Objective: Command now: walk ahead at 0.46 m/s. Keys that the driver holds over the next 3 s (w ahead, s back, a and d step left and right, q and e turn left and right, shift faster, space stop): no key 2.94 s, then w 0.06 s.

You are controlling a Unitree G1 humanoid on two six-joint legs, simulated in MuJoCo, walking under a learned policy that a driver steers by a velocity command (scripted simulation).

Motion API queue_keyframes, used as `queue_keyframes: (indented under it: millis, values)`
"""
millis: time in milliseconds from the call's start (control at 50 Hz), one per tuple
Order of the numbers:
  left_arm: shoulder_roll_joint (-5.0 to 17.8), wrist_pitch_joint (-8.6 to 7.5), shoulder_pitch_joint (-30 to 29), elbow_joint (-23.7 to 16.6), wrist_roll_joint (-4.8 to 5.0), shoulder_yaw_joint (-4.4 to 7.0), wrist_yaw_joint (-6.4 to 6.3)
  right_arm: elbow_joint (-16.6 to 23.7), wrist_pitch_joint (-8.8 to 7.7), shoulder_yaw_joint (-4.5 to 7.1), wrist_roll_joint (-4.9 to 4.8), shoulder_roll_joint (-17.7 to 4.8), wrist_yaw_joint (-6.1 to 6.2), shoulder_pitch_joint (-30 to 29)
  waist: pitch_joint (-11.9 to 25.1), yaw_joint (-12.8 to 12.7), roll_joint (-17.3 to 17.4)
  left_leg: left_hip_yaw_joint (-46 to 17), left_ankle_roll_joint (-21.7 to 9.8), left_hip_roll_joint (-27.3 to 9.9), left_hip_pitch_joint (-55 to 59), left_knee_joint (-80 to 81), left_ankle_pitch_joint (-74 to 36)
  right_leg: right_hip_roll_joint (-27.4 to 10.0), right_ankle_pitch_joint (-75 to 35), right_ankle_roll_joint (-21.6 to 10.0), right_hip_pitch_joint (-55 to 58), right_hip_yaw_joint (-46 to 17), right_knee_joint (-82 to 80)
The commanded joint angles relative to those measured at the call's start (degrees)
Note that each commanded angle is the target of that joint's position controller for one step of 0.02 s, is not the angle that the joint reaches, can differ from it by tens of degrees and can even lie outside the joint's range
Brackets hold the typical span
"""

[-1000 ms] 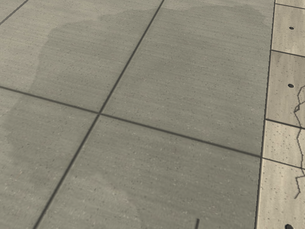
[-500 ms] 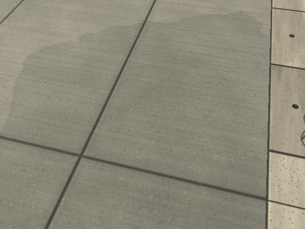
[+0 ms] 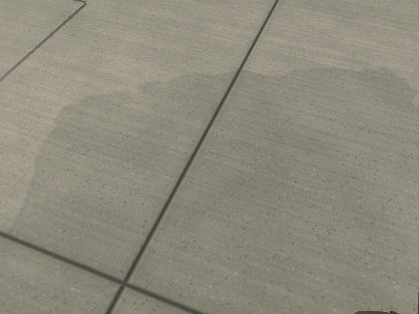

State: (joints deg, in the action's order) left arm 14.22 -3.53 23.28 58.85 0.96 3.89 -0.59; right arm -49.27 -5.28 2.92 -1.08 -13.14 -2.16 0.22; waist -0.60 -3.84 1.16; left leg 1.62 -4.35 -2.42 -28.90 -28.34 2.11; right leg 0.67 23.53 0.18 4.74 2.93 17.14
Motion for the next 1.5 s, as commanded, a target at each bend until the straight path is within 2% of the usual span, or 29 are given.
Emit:
queue_keyframes:
  millis: [20, 40, 60, 80, 100, 120, 160, 180, 220, 280, 320, 360, 400, 420, 440, 460, 480, 500, 520, 540, 600, 680, 760, 1120, 1500]
  values:
    - [6.3, -0.01, -1.8, -4.3, -1.26, 0.39, -0.40, -3.1, -0.66, 4.95, 1.26, -15.3, 0.92, 22.7, 15.5, 12.3, 2.6, -12.4, -6.6, -10.0, 36.0, -1.2, -5.0, -7.0, -32.0, -4.3, -17.5, 0.0, 34.7]
    - [-1.4, -1.18, 5.6, -3.6, -1.06, -1.62, 0.13, -4.0, -0.45, 5.01, 1.63, -17.4, 0.50, 23.5, 22.0, 7.6, 17.4, -37.6, -15.8, -21.4, 51.3, 5.9, -5.1, 4.0, 9.0, -0.7, -38.0, -3.2, 52.5]
    - [4.9, -2.32, 2.4, -2.8, 0.00, -0.29, 0.27, -3.3, -0.51, 3.47, 1.04, -12.0, 0.41, 22.1, 20.4, 9.5, 10.1, -36.8, -13.8, -19.7, 48.6, 7.5, -8.9, 1.5, 11.8, -1.3, -42.0, -11.0, 58.9]
    - [7.1, -2.82, -2.2, -4.2, 1.05, 0.37, 0.25, -2.3, -0.65, 2.68, 1.00, -9.8, 0.61, 16.9, 13.4, 8.4, 7.6, -26.8, -11.7, -18.3, 41.1, 6.9, -18.2, -0.7, 8.2, -1.6, -44.2, -9.7, 59.9]
    - [6.9, -2.64, -4.4, -4.4, 0.78, 0.43, -0.21, -1.4, -0.71, 2.03, 1.17, -8.3, 0.51, 12.2, 9.7, 6.2, 2.1, -19.6, -10.4, -16.0, 32.9, 7.5, -25.9, -3.9, 4.0, -1.2, -41.8, -7.6, 57.3]
    - [6.6, -2.03, -5.8, -4.5, 0.09, 0.91, -0.68, -1.3, -0.74, 1.64, 1.31, -6.8, 0.41, 9.5, 6.8, 4.8, 0.7, -15.2, -9.6, -14.1, 26.2, 9.0, -28.6, -5.5, 1.6, -0.8, -39.4, -6.8, 53.8]
    - [4.0, -0.29, -3.6, -4.0, -0.19, 0.86, -0.94, -2.3, -0.80, 0.91, 2.37, -4.9, 0.39, 8.6, 6.2, 2.0, 2.8, -10.5, -9.1, -11.8, 18.9, 11.6, -31.9, -6.8, -1.2, -0.6, -32.3, -6.6, 49.0]
    - [2.7, 0.30, -2.9, -3.8, -0.36, 0.68, -1.06, -2.9, -0.87, 0.73, 2.60, -4.9, 0.61, 8.6, 6.0, 1.2, 3.0, -8.5, -9.5, -11.2, 16.8, 12.3, -34.2, -6.7, -2.5, -0.3, -30.5, -6.3, 46.3]
    - [2.2, 0.98, -4.7, -4.6, -0.75, 0.58, -1.41, -3.7, -0.76, 0.83, 2.72, -6.4, 1.43, 7.8, 5.8, 0.4, 3.7, -5.4, -9.7, -10.2, 15.5, 12.9, -36.9, -6.6, -6.4, 0.5, -29.9, -5.8, 38.3]
    - [2.2, 1.62, -9.3, -5.4, -0.98, 0.17, -1.41, -4.4, 0.22, 1.00, 2.25, -8.1, 2.38, 7.7, 6.9, 1.6, 3.8, -2.5, -8.3, -8.7, 15.4, 13.1, -34.0, -5.9, -13.8, 1.0, -26.0, -4.5, 27.1]
    - [3.0, 2.18, -11.6, -5.7, -0.74, 0.32, -1.35, -5.5, 0.89, 0.95, 2.13, -8.4, 2.59, 9.0, 6.7, 2.6, 3.8, -3.0, -8.0, -9.0, 16.1, 13.5, -27.9, -5.4, -15.9, 1.1, -24.6, -4.4, 23.2]
    - [3.6, 2.63, -13.4, -5.8, -0.78, 0.48, -1.35, -6.3, 1.52, 0.70, 1.99, -7.8, 2.65, 9.4, 5.2, 3.2, 3.8, -4.3, -7.9, -9.4, 16.4, 13.3, -20.0, -5.2, -15.1, 0.8, -23.8, -4.6, 19.9]
    - [3.7, 2.57, -13.5, -5.4, -1.19, 0.61, -1.28, -6.7, 2.10, 0.35, 1.27, -7.0, 2.80, 8.4, 3.9, 2.1, 3.2, -5.0, -6.5, -8.7, 15.8, 11.2, -11.8, -4.6, -16.9, -0.3, -20.3, -3.8, 13.0]
    - [4.1, 2.45, -13.1, -5.0, -1.74, 0.73, -1.28, -7.3, 2.28, 0.07, 0.79, -6.1, 2.82, 9.5, 3.5, 1.6, 2.0, -5.0, -4.4, -6.8, 15.4, 9.6, -5.9, -4.6, -22.1, -1.2, -17.2, -4.0, 7.6]
    - [6.2, 2.35, -12.6, -4.8, -2.17, 1.13, -1.43, -7.6, 2.27, -0.27, 1.27, -5.0, 2.86, 11.6, 4.0, 2.6, -0.9, -4.3, -1.9, -4.3, 14.3, 7.2, 0.6, -7.3, -32.2, -2.1, -13.4, -6.8, 6.4]
    - [9.2, 2.50, -13.7, -5.2, -1.80, 1.59, -1.71, -8.4, 2.12, -0.09, 2.14, -4.7, 2.75, 16.3, 4.6, 6.6, -6.2, -2.1, 0.3, 0.0, 11.0, 5.3, 8.9, -10.2, -38.7, -4.0, -9.6, -9.0, 8.6]
    - [7.2, 2.78, -14.9, -4.3, -1.22, 1.23, -1.59, -9.1, 2.46, -0.43, 2.06, -2.9, 3.03, 18.6, 5.1, 8.0, -10.3, -0.4, 1.7, 1.7, 11.9, 6.5, 12.9, -10.4, -31.7, -6.0, -11.4, -9.6, 8.5]
    - [4.6, 2.92, -16.4, -4.3, -0.76, 0.92, -1.16, -8.7, 3.08, -0.46, 2.01, -3.7, 3.32, 15.4, 3.0, 6.4, -8.8, 0.3, 2.5, 1.7, 14.4, 6.9, 12.3, -8.5, -24.2, -5.1, -15.7, -9.1, 7.4]
    - [3.8, 2.87, -17.0, -4.3, -1.01, 0.63, -0.97, -8.5, 3.71, -0.14, 1.62, -5.1, 3.63, 13.1, 1.9, 5.4, -6.4, 0.3, 2.5, 1.5, 14.6, 6.3, 11.7, -7.1, -22.8, -3.9, -17.0, -8.0, 7.0]
    - [4.1, 2.63, -17.1, -4.1, -1.40, 0.61, -0.85, -8.5, 4.20, -0.07, 1.42, -5.2, 3.87, 12.3, 1.7, 5.2, -5.6, 0.1, 2.2, 1.2, 14.6, 5.9, 10.4, -6.3, -24.3, -3.2, -16.8, -7.3, 7.5]
    - [4.5, 1.98, -16.1, -2.5, -1.09, 0.69, -0.94, -9.0, 4.68, -0.02, 1.56, -5.3, 3.92, 12.5, 3.3, 4.9, -5.0, -0.5, 2.3, 0.4, 16.3, 5.3, 5.9, -5.8, -29.8, -3.4, -14.7, -6.5, 9.1]
    - [4.4, 2.13, -16.3, -1.3, -0.90, 0.58, -1.11, -10.0, 4.78, 0.10, 1.28, -5.2, 3.96, 12.4, 4.1, 4.6, -3.0, -0.3, 2.7, 0.1, 17.4, 4.3, 2.7, -5.5, -32.9, -4.1, -13.3, -6.2, 10.3]
    - [4.3, 2.59, -16.9, -0.4, -0.83, 0.51, -1.17, -11.1, 5.17, 0.04, 1.27, -4.8, 4.11, 13.0, 3.3, 4.5, -1.8, -0.2, 3.0, -0.1, 17.6, 4.2, 3.4, -5.0, -31.4, -4.2, -13.4, -5.8, 10.3]
    - [3.3, 3.90, -17.7, 2.3, -0.95, 0.02, -1.44, -14.1, 4.79, -0.78, 1.51, -3.4, 4.70, 16.5, -1.0, 4.1, -1.5, -0.1, 3.5, -0.4, 14.8, 6.6, 11.6, -3.3, -20.6, -3.2, -14.6, -4.8, 7.8]
    - [2.6, 3.86, -14.7, 4.1, -0.87, -0.76, -1.71, -14.7, 4.17, -1.28, 1.42, -1.7, 4.76, 20.9, -2.1, 3.9, -0.9, -0.1, 3.2, -0.3, 13.6, 7.7, 13.7, -2.9, -17.3, -2.8, -15.8, -4.8, 7.0]
